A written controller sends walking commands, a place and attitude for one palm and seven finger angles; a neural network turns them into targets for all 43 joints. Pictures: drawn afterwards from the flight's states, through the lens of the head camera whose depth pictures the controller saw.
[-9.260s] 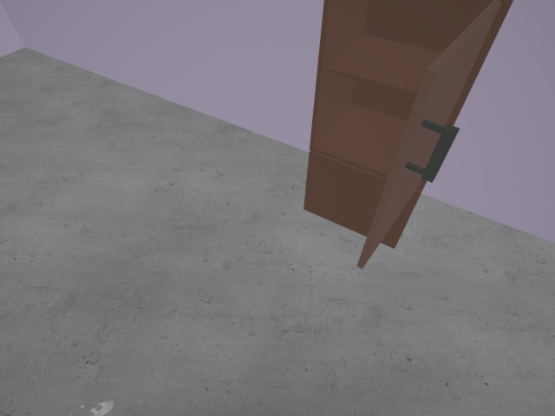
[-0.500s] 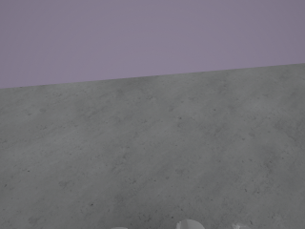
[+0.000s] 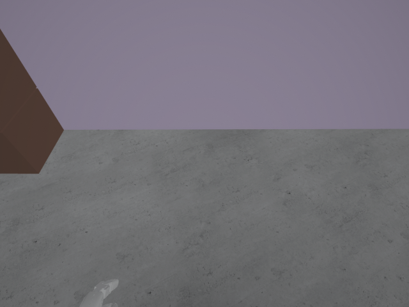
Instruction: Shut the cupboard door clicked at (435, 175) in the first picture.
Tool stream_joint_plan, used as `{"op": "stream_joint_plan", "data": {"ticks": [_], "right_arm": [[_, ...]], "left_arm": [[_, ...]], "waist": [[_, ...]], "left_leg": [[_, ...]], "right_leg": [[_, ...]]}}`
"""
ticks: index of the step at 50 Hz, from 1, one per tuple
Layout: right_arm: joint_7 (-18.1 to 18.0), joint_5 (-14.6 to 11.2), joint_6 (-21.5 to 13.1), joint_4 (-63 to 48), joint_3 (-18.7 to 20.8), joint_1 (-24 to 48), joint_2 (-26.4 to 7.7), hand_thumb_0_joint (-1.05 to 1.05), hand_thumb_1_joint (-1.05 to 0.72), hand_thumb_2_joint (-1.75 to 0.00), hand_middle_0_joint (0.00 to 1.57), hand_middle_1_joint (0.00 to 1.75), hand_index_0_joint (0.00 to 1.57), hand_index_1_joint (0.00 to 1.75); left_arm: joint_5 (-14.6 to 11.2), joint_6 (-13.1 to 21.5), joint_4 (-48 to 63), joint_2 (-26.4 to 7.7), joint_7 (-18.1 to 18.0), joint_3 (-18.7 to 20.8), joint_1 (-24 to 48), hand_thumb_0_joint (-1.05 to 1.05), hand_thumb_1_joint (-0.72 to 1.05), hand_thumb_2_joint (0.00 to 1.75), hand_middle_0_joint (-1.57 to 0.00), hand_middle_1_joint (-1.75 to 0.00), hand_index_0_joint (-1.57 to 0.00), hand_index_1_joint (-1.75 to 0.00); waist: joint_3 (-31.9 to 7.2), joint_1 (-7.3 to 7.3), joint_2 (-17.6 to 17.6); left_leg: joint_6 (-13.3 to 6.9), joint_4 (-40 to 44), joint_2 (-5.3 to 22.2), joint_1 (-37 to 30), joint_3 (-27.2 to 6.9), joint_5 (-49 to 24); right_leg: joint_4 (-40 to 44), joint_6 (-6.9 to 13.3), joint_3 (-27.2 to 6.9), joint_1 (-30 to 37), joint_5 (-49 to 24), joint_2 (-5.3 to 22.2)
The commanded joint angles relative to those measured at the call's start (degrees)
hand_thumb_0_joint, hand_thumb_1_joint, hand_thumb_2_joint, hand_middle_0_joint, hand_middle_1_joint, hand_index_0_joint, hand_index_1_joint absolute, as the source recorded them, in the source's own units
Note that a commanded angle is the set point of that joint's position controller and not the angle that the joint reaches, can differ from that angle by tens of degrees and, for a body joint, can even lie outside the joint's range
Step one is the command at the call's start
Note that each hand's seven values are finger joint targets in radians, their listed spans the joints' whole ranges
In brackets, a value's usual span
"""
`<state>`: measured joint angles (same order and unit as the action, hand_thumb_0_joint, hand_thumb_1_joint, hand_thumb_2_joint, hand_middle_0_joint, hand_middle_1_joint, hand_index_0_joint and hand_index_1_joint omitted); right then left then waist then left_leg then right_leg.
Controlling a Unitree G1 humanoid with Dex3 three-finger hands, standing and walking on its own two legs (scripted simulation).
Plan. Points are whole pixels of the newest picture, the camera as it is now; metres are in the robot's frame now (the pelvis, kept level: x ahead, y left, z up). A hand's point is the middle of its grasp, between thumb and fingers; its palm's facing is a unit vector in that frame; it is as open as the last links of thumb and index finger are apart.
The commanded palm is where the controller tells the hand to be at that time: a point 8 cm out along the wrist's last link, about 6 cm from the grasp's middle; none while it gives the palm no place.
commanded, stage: walk to a spot facing it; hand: left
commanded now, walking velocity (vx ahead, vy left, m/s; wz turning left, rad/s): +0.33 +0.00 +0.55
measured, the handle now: out of the picture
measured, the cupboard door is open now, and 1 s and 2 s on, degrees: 83 83 83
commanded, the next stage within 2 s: turn to face it in 1.40 s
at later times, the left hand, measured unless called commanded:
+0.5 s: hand out of the picture +0.02 +0.21 -0.18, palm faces +0.35 -0.92 -0.19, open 7.4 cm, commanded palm none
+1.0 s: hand (104, 176) +0.51 +0.33 -0.15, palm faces +0.19 -0.96 -0.20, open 7.4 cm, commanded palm none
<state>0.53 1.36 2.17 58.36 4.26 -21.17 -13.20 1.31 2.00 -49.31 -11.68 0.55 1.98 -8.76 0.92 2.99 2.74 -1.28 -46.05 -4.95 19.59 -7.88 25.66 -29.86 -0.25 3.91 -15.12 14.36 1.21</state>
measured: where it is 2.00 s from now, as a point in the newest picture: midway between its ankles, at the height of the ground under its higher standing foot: (166, 212)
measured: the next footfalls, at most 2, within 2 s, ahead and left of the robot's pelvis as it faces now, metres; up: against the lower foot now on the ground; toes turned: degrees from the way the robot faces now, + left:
left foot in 0.42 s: +0.26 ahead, +0.18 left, +0.00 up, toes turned +21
right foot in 1.00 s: +0.58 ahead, +0.05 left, +0.00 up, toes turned +9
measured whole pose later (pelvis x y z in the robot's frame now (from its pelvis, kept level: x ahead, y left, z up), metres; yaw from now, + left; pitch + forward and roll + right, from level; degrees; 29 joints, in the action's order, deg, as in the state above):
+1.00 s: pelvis +0.41 +0.12 -0.01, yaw +16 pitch -1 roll +0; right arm -1.4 1.2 -3.1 65.5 2.1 -28.0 -9.6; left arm 1.5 1.9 -54.5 -10.7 1.4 2.0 -2.9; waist 3.9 4.3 0.5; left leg -2.1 -24.3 -1.3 -4.8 4.7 26.3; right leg -32.6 1.4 6.7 -23.9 9.6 2.9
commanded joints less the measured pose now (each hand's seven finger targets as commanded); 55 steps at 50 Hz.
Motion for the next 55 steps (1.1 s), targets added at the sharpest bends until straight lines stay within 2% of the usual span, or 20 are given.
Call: {"op": "stream_joint_plan", "data": {"ticks": [1,4,15,18,19,20,21,22,23,26,29,34,44,46,48,49,50,51,53,55], "right_arm": [[1.6,0.8,-2.6,-7.9,1.9,8.8,-5.8,0.0,-0.9,-0.9,0.2,0.3,0.2,0.3],[2.3,0.4,-1.8,-6.1,1.2,6.4,-3.2,0.0,-0.9,-0.9,0.2,0.3,0.2,0.3],[3.6,0.0,-2.7,-11.0,-1.9,24.6,0.0,0.0,-0.9,-0.9,0.2,0.3,0.2,0.3],[2.5,0.1,-3.7,-9.0,-1.6,17.6,-1.7,0.0,-0.9,-0.9,0.2,0.3,0.2,0.3],[1.9,0.3,-4.2,-7.1,-1.1,10.5,-3.2,0.0,-0.9,-0.9,0.2,0.3,0.2,0.3],[1.0,0.7,-4.4,-4.8,0.1,1.1,-7.5,0.0,-0.9,-0.9,0.2,0.3,0.2,0.3],[0.1,1.0,-4.5,-3.2,2.2,-5.1,-15.5,0.0,-0.9,-0.9,0.2,0.3,0.2,0.3],[-0.2,-0.6,-4.2,-2.9,2.4,-7.8,-17.9,0.0,-0.9,-0.9,0.2,0.3,0.2,0.3],[-1.2,-1.1,-5.0,-3.2,2.3,-4.1,-16.5,0.0,-0.9,-0.9,0.2,0.3,0.2,0.3],[-1.5,-0.6,-6.5,-4.3,-0.2,5.4,-7.2,0.0,-0.9,-0.9,0.2,0.3,0.2,0.3],[-1.1,-0.8,-7.0,-3.6,-0.9,7.8,-4.5,0.0,-0.9,-0.9,0.2,0.3,0.2,0.3],[-1.3,-0.9,-7.4,-2.2,-0.3,3.8,-3.2,0.0,-0.9,-0.9,0.2,0.3,0.2,0.3],[-2.3,0.1,-7.1,3.0,-0.5,-7.8,-4.2,0.0,-0.9,-0.9,0.2,0.3,0.2,0.3],[-2.4,0.2,-6.9,3.6,-0.6,-7.5,-5.0,0.0,-0.9,-0.9,0.2,0.3,0.2,0.3],[-2.4,-0.3,-6.8,4.0,-0.6,-6.3,-6.1,0.0,-0.9,-0.9,0.2,0.3,0.2,0.3],[-2.2,-0.8,-7.0,3.8,-0.6,-4.7,-6.1,0.0,-0.9,-0.9,0.2,0.3,0.2,0.3],[-1.6,-1.5,-7.5,2.9,-0.9,-5.7,-3.2,0.0,-0.9,-0.9,0.2,0.3,0.2,0.3],[-1.8,-1.6,-7.6,2.2,-1.0,-8.0,-1.9,0.0,-0.9,-0.9,0.2,0.3,0.2,0.3],[-1.3,-1.1,-6.5,0.9,-0.4,0.0,-1.8,0.0,-0.9,-0.9,0.2,0.3,0.2,0.3],[-0.7,-0.1,-4.8,2.0,-0.8,-1.1,1.0,0.0,-0.9,-0.9,0.2,0.3,0.2,0.3]], "left_arm": [[-0.3,1.4,0.4,-10.6,-1.3,3.2,-7.2,0.0,0.9,0.9,-0.2,-0.3,-0.2,-0.3],[-0.2,2.4,-1.7,-6.2,-1.2,1.9,-8.9,0.0,0.9,0.9,-0.2,-0.3,-0.2,-0.3],[0.5,3.0,-8.7,-6.7,-2.2,1.0,-21.6,0.0,0.9,0.9,-0.2,-0.3,-0.2,-0.3],[0.3,2.8,-9.5,-9.2,-2.0,1.4,-20.9,0.0,0.9,0.9,-0.2,-0.3,-0.2,-0.3],[0.0,2.7,-9.5,-10.2,-2.0,1.5,-19.9,0.0,0.9,0.9,-0.2,-0.3,-0.2,-0.3],[-0.4,2.8,-9.0,-9.7,-1.7,1.5,-19.3,0.0,0.9,0.9,-0.2,-0.3,-0.2,-0.3],[-1.2,2.6,-7.5,-5.8,-0.5,1.3,-21.8,0.0,0.9,0.9,-0.2,-0.3,-0.2,-0.3],[-1.2,2.4,-5.1,-5.1,-0.8,0.7,-17.5,0.0,0.9,0.9,-0.2,-0.3,-0.2,-0.3],[-1.5,2.3,-5.4,-5.2,-1.3,0.7,-13.4,0.0,0.9,0.9,-0.2,-0.3,-0.2,-0.3],[0.0,1.2,-8.6,-2.8,-0.6,1.0,-12.9,0.0,0.9,0.9,-0.2,-0.3,-0.2,-0.3],[0.6,-0.6,-10.3,-0.8,-0.5,0.8,-17.2,0.0,0.9,0.9,-0.2,-0.3,-0.2,-0.3],[0.6,-1.4,-6.8,-1.5,0.1,1.6,-8.4,0.0,0.9,0.9,-0.2,-0.3,-0.2,-0.3],[0.0,-0.1,-0.5,-1.3,0.9,0.9,10.7,0.0,0.9,0.9,-0.2,-0.3,-0.2,-0.3],[-0.1,0.3,-0.3,-1.6,0.9,1.0,9.4,0.0,0.9,0.9,-0.2,-0.3,-0.2,-0.3],[0.0,0.9,-3.9,-3.1,0.5,1.4,-2.1,0.0,0.9,0.9,-0.2,-0.3,-0.2,-0.3],[0.2,1.5,-6.9,-5.7,0.2,2.3,-11.4,0.0,0.9,0.9,-0.2,-0.3,-0.2,-0.3],[0.7,2.2,-9.4,-11.6,-0.6,3.6,-20.0,0.0,0.9,0.9,-0.2,-0.3,-0.2,-0.3],[-0.2,2.0,-10.5,-15.1,-0.6,4.2,-22.4,0.0,0.9,0.9,-0.2,-0.3,-0.2,-0.3],[-0.7,1.3,-7.9,-11.0,-0.9,3.5,-13.1,0.0,0.9,0.9,-0.2,-0.3,-0.2,-0.3],[-0.5,1.8,-7.4,-5.5,-1.2,1.9,-7.1,0.0,0.9,0.9,-0.2,-0.3,-0.2,-0.3]], "waist": [[5.9,-4.2,-10.9],[4.9,-2.58,-11.8],[7.7,-6.86,-11.7],[1.4,-3.44,-12.4],[-3.4,0.22,-11.7],[-10.6,4.87,-7.9],[-18.8,5.61,7.4],[-20.8,5.68,6.0],[-18.0,5.17,2.7],[-2.7,-1.01,-0.2],[-0.6,-4.77,2.2],[5.4,-3.99,1.4],[6.8,1.2,2.6],[5.3,-0.24,2.6],[-0.2,-5.67,0.5],[-4.9,-9.97,-0.4],[-11.7,-12.29,-10.5],[-15.0,-9.99,-15.2],[-3.3,-8.86,-7.3],[3.3,-4.03,-7.0]], "left_leg": [[1.5,-22.1,8.2,23.3,3.5,-6.4],[2.9,-22.8,8.5,21.6,6.5,-14.0],[0.6,2.1,8.2,16.9,14.8,-16.2],[-2.3,8.2,3.7,4.0,18.2,-10.3],[-3.4,12.9,1.8,-6.2,18.7,-12.0],[-4.9,16.7,5.6,-24.2,14.9,-17.7],[-11.5,16.0,23.7,-42.5,-10.5,-27.7],[-14.6,21.2,30.5,-42.7,-19.0,-36.0],[-14.1,23.3,30.2,-37.2,-17.0,-37.5],[-9.7,27.7,22.9,-15.7,-3.2,-37.3],[-8.6,32.0,18.7,-7.2,3.3,-30.4],[-9.0,37.1,18.0,-8.5,2.9,-25.1],[-8.3,30.8,19.7,-25.9,3.7,-45.5],[-7.8,27.2,19.8,-25.0,4.7,-53.8],[-5.7,15.5,17.5,-22.6,6.7,-64.9],[-3.8,4.9,15.5,-15.0,8.2,-59.5],[-1.5,-12.3,9.3,0.1,11.8,-36.3],[0.0,-28.6,3.1,11.0,11.1,5.6],[-1.2,-34.0,9.3,15.7,5.6,-0.7],[-0.3,-29.1,12.0,13.3,5.7,-8.2]], "right_leg": [[24.9,3.4,-21.9,6.7,25.5,23.0],[20.7,1.5,-4.3,9.2,0.7,16.0],[16.5,3.5,7.1,16.1,-29.6,17.0],[4.7,3.5,9.1,19.5,-48.3,18.3],[-5.6,2.0,11.1,17.6,-51.6,17.2],[-20.7,0.1,11.3,7.9,-40.7,16.3],[-40.5,-2.9,9.9,-13.2,4.5,6.5],[-48.9,-2.0,2.7,-20.3,19.0,4.8],[-51.7,-1.9,-2.0,-22.7,14.4,6.1],[-46.4,-2.4,-2.9,-18.2,6.6,10.1],[-39.1,-3.3,-1.4,-13.1,2.6,9.6],[-30.9,-4.4,-1.8,-20.8,-6.3,9.6],[-11.0,-0.8,1.1,-23.1,-3.6,4.7],[-6.2,1.0,2.5,-15.8,-0.6,2.6],[-0.4,2.4,5.4,-0.2,-3.8,-1.6],[1.8,3.5,2.8,14.5,-8.4,0.6],[2.7,8.6,-13.0,30.2,-14.9,15.2],[7.6,15.1,-30.9,34.2,-22.3,27.3],[14.9,13.5,-26.5,17.2,0.3,24.7],[18.5,8.3,-14.1,3.6,3.3,19.2]]}}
